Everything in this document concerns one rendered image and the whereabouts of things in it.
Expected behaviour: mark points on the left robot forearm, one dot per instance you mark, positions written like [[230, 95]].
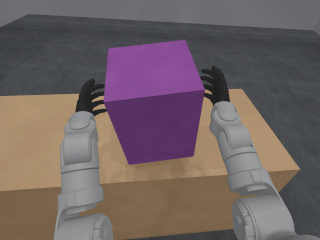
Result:
[[79, 168]]

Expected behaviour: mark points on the robot left upper arm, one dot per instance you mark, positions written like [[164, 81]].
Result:
[[96, 226]]

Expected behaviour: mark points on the robot right hand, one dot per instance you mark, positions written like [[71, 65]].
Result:
[[219, 89]]

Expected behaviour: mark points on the pedestal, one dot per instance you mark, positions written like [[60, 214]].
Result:
[[152, 199]]

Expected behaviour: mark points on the robot right upper arm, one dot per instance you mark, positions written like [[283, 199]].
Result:
[[264, 217]]

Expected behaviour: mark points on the robot left hand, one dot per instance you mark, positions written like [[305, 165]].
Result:
[[85, 98]]

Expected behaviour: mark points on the carton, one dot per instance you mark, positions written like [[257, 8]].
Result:
[[154, 95]]

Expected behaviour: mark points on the right robot forearm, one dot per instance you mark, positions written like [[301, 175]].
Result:
[[246, 175]]

